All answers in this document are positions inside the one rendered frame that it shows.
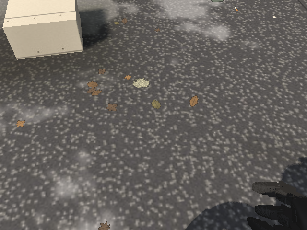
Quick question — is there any robot right hand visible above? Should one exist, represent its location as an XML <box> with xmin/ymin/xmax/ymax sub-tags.
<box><xmin>247</xmin><ymin>180</ymin><xmax>307</xmax><ymax>230</ymax></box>

